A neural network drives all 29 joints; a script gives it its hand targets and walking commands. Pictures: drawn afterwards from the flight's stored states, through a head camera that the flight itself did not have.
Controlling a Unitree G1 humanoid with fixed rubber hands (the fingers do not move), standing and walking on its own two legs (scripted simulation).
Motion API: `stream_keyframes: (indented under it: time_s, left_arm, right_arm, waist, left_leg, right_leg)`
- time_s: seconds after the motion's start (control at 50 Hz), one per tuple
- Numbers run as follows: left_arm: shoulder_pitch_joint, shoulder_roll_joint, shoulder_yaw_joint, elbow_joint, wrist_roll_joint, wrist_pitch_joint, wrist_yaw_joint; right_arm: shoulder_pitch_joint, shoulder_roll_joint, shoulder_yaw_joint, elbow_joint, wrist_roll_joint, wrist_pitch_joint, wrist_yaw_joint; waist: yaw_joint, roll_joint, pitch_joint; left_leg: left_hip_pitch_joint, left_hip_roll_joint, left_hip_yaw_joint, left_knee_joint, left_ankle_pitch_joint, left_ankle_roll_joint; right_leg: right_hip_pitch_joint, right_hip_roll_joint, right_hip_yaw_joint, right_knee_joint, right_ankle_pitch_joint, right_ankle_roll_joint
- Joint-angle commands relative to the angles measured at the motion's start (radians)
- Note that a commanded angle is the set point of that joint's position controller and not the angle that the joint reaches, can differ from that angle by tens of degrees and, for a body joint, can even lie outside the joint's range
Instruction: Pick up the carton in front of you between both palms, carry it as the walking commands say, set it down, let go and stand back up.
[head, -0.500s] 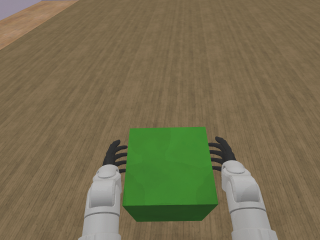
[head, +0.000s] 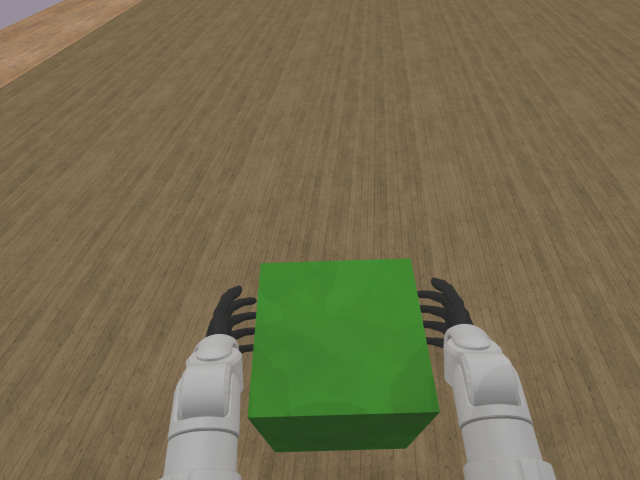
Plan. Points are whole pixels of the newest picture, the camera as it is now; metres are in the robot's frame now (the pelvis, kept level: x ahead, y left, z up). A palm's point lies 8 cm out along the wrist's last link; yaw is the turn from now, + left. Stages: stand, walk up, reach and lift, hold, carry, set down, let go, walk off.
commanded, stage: carry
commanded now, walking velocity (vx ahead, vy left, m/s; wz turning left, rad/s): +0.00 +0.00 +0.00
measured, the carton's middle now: (338, 362) +0.32 +0.00 -0.07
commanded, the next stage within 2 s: hold in 0.84 s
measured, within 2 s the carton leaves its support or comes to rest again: neither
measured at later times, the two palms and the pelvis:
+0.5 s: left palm (214, 375) +0.25 +0.15 +0.05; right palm (468, 363) +0.25 -0.15 +0.05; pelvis -0.05 +0.00 +0.00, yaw +0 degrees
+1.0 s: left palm (211, 388) +0.23 +0.15 +0.05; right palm (476, 377) +0.23 -0.15 +0.05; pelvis -0.06 +0.00 +0.01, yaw -2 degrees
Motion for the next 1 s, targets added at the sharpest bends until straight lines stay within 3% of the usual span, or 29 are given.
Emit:
stream_keyframes:
  time_s: [0.0,0.08,0.32,0.82,0.84,0.86,0.9,0.98]
  left_arm:
    - [-0.446,-0.916,-0.539,-0.046,-0.254,-0.036,-0.25]
    - [-0.454,-0.911,-0.514,-0.008,-0.24,-0.034,-0.253]
    - [-0.478,-0.943,-0.506,0.014,-0.248,-0.03,-0.264]
    - [-0.464,-0.929,-0.509,-0.002,-0.246,-0.03,-0.258]
    - [-0.389,-0.951,-0.493,-0.019,-0.239,-0.021,-0.269]
    - [-0.416,-0.926,-0.481,-0.059,-0.243,-0.032,-0.262]
    - [-0.394,-0.924,-0.462,-0.053,-0.221,-0.033,-0.257]
    - [-0.466,-0.899,-0.479,-0.04,-0.226,-0.034,-0.267]
  right_arm:
    - [-0.458,0.903,0.538,-0.039,0.256,-0.041,0.256]
    - [-0.465,0.898,0.512,-0.001,0.241,-0.04,0.26]
    - [-0.479,0.93,0.503,0.02,0.24,-0.034,0.267]
    - [-0.467,0.918,0.506,0.009,0.242,-0.035,0.263]
    - [-0.378,0.955,0.485,0.001,0.231,-0.027,0.274]
    - [-0.385,0.935,0.488,-0.031,0.239,-0.037,0.273]
    - [-0.395,0.904,0.468,-0.018,0.209,-0.041,0.269]
    - [-0.415,0.886,0.417,0.02,0.173,-0.048,0.263]
  waist:
    - [0.002,0.009,-0.237]
    - [0.002,0.01,-0.199]
    - [0.002,0.002,-0.208]
    - [0.001,0.006,-0.232]
    - [-0.009,-0.025,-0.15]
    - [-0.007,-0.009,-0.211]
    - [-0.001,0.017,-0.208]
    - [-0.02,-0.032,-0.138]
  left_leg:
    - [0.103,0.103,-0.086,-0.061,0.377,0.009]
    - [0.085,0.101,-0.093,-0.091,0.289,0.011]
    - [0.068,0.099,-0.1,-0.119,0.207,0.012]
    - [0.052,0.099,-0.108,-0.112,0.22,0.013]
    - [0.265,-0.165,-0.239,-0.151,0.418,0.043]
    - [0.302,-0.152,-0.256,-0.145,0.483,0.04]
    - [0.311,-0.149,-0.276,-0.173,0.463,0.029]
    - [0.232,-0.16,-0.261,-0.192,0.311,0.015]
  right_leg:
    - [0.07,-0.112,0.082,-0.062,0.41,-0.01]
    - [0.04,-0.11,0.09,-0.098,0.315,-0.013]
    - [0.014,-0.106,0.096,-0.125,0.229,-0.018]
    - [-0.003,-0.107,0.1,-0.115,0.23,-0.021]
    - [0.094,0.135,0.226,-0.165,0.462,-0.024]
    - [0.125,0.122,0.248,-0.156,0.535,-0.022]
    - [0.173,0.117,0.256,-0.161,0.527,-0.027]
    - [0.223,0.131,0.244,-0.209,0.345,-0.024]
